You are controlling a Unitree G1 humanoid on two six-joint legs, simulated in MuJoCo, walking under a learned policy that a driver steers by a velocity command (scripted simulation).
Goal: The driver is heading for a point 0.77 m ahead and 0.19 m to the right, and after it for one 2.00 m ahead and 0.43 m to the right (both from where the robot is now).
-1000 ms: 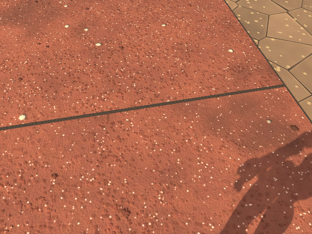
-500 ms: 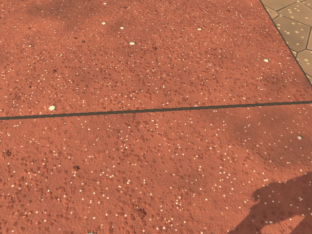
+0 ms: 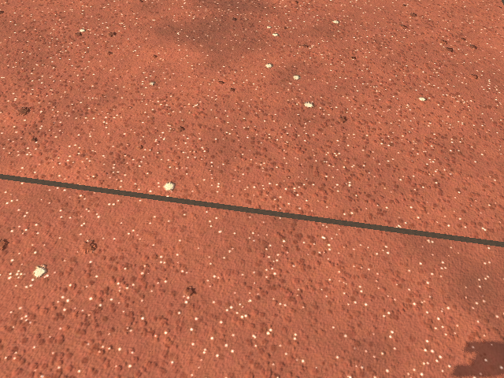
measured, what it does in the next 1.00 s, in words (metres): walks ahead, turning right: right foot, then left foot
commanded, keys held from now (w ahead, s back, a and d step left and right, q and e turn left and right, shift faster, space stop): w+e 0.84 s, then w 0.14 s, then w+q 0.02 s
